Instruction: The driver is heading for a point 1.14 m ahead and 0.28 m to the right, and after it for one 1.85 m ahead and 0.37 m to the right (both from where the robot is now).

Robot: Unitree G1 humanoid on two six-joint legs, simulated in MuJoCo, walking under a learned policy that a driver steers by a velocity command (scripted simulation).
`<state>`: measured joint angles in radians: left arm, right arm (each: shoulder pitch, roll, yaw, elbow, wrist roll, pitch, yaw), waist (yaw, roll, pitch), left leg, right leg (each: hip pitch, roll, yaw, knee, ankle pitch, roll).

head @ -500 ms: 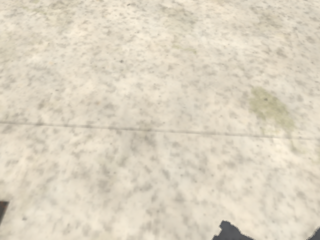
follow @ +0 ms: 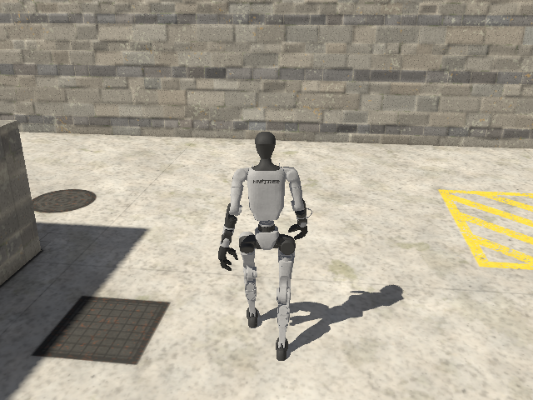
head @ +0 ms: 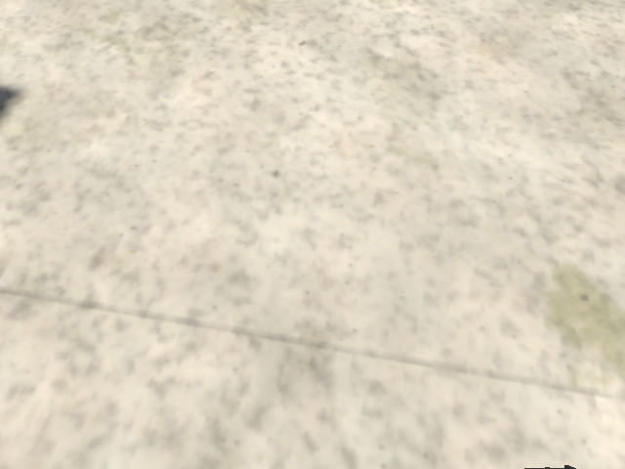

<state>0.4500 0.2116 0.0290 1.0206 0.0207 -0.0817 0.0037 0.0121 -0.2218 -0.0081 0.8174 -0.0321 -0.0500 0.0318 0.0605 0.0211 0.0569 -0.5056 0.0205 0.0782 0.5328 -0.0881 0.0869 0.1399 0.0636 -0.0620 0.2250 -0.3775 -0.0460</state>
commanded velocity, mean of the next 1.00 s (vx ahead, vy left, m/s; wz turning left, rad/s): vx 0.50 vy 0.00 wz -0.33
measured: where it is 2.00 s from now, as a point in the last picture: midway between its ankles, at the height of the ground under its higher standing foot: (446, 237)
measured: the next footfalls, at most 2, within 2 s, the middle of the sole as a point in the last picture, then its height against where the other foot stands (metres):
left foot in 0.02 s outside the picture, level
right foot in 0.58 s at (387, 461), level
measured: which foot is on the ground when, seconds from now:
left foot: up 0.00-0.00, down 0.02-0.60, up 0.62-1.00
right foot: down 0.00-0.04, up 0.06-0.56, down 0.58-1.00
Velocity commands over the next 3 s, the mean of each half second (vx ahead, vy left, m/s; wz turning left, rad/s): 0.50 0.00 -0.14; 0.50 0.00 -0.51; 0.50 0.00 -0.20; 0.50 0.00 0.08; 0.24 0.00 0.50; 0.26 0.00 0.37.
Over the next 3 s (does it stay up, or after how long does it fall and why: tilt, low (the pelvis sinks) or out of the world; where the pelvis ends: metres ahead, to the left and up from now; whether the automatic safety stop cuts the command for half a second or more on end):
stays up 1.29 -0.38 0.02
